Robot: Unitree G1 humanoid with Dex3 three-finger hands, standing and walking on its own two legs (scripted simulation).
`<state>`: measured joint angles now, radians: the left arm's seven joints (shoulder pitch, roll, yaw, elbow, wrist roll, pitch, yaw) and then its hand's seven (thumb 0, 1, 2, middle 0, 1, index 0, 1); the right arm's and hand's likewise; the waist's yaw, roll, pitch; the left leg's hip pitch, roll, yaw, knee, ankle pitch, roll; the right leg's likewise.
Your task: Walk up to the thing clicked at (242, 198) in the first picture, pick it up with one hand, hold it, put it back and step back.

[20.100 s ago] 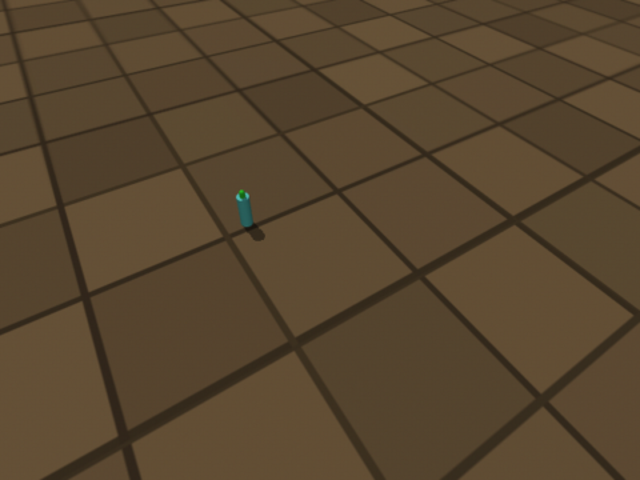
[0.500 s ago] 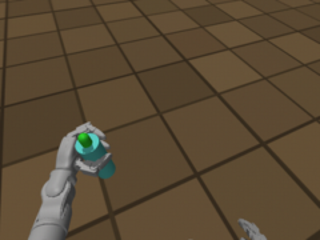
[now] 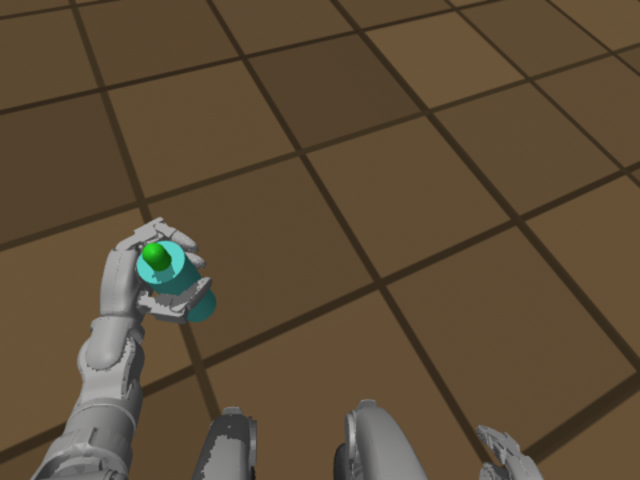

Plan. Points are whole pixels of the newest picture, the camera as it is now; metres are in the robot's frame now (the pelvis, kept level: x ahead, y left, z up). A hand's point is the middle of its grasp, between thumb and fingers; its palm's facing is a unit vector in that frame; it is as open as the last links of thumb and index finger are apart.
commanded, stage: crouch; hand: left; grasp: from the side
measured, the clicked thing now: (178, 281) +0.37 +0.17 -0.03
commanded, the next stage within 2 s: lower in 1.32 s
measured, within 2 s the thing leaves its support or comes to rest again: neither
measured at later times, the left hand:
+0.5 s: hand (209, 310) +0.41 +0.17 -0.26, palm faces +0.00 -1.00 -0.03, open 7.6 cm
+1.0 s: hand (222, 313) +0.44 +0.16 -0.39, palm faces -0.04 -1.00 -0.03, open 7.6 cm
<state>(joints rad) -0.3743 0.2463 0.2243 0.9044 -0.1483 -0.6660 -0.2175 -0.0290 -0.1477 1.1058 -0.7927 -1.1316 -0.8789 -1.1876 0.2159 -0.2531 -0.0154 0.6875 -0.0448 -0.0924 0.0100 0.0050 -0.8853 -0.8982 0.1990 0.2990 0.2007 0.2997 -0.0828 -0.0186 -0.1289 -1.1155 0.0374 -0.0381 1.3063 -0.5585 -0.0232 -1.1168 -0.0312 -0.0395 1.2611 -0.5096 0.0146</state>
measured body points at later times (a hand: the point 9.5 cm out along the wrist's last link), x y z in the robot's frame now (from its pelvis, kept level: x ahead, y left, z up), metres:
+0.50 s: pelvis -0.05 +0.00 -0.21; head +0.15 +0.04 +0.19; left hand +0.40 +0.22 -0.25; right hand +0.05 -0.26 -0.34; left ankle +0.03 +0.13 -0.62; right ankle +0.05 -0.13 -0.62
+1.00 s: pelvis -0.07 +0.01 -0.32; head +0.16 +0.06 +0.07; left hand +0.44 +0.22 -0.38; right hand -0.03 -0.27 -0.41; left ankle +0.03 +0.13 -0.62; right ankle +0.04 -0.13 -0.62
